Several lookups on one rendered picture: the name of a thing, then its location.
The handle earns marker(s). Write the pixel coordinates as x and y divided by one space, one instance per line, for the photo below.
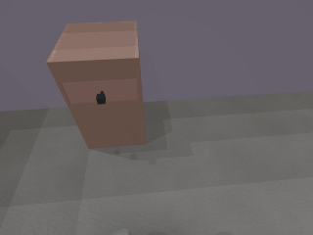
101 98

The cabinet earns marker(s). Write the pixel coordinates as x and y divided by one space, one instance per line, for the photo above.
99 52

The drawer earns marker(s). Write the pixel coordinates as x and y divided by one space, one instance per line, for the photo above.
114 90

